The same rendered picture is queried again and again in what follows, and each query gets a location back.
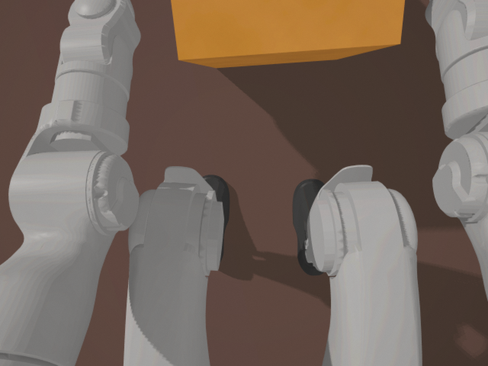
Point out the robot right thigh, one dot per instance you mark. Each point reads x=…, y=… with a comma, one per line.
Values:
x=375, y=311

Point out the carton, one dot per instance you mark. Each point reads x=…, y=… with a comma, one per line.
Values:
x=230, y=33

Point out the robot left upper arm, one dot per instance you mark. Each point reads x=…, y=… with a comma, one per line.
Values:
x=69, y=206

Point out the robot left thigh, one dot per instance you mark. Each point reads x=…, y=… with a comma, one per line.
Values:
x=167, y=287

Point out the robot thigh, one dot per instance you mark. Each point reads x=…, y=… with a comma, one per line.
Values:
x=167, y=287
x=375, y=311

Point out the right robot forearm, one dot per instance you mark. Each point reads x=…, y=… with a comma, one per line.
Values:
x=461, y=46

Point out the robot right upper arm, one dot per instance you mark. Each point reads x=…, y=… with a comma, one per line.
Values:
x=460, y=188

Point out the left robot forearm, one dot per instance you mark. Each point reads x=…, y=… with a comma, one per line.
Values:
x=92, y=84

